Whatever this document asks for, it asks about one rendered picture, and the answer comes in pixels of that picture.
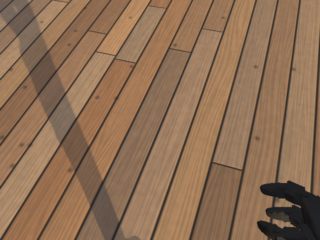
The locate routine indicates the robot right hand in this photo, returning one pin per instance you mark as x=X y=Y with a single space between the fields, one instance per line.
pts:
x=305 y=219

